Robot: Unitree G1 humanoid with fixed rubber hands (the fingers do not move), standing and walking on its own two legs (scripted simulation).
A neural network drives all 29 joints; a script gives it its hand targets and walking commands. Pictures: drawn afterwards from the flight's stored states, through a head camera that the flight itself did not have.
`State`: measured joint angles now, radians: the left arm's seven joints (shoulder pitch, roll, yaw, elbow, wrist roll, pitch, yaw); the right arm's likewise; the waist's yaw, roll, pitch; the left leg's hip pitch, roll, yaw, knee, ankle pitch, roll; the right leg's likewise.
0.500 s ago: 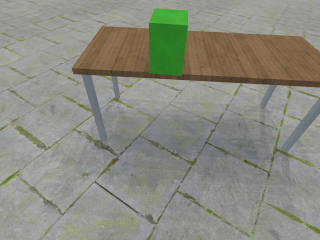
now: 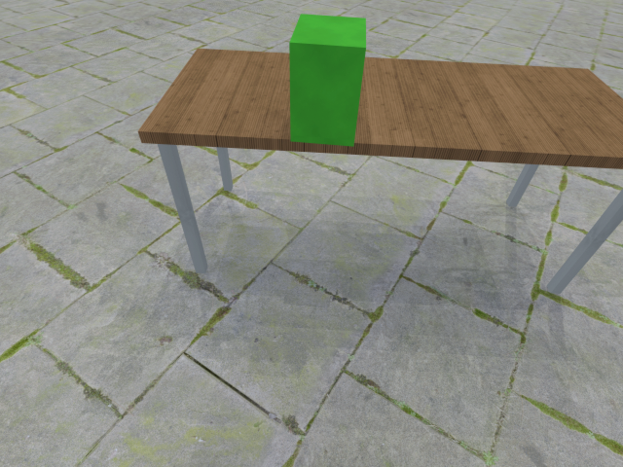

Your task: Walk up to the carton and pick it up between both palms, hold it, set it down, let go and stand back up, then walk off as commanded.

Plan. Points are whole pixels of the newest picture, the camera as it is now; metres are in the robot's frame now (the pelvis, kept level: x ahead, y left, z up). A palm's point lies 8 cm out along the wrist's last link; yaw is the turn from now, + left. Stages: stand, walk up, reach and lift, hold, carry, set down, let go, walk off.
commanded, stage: stand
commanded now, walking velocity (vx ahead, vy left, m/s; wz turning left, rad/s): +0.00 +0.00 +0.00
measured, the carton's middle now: (327, 80) +1.08 -0.01 +0.03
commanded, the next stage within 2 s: none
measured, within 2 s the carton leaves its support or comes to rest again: neither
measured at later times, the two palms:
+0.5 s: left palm out of the picture +0.06 +0.28 -0.12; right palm out of the picture +0.10 -0.29 -0.10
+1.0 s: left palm out of the picture +0.06 +0.28 -0.12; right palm out of the picture +0.10 -0.29 -0.10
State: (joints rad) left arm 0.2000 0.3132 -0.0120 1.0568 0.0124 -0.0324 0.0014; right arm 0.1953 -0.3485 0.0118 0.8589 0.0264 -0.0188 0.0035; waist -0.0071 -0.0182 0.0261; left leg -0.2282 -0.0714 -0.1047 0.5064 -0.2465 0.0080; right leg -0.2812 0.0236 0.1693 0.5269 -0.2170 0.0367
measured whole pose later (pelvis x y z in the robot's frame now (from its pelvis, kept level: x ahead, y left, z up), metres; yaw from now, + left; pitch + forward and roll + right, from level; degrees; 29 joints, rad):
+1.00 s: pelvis +0.00 +0.00 +0.00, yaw +0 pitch -2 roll +1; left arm 0.20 0.31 -0.01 1.06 0.01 -0.03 0.00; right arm 0.20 -0.35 0.01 0.86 0.03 -0.02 0.00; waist -0.01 -0.02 0.03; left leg -0.21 -0.07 -0.10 0.49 -0.24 0.01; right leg -0.27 0.02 0.17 0.52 -0.22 0.04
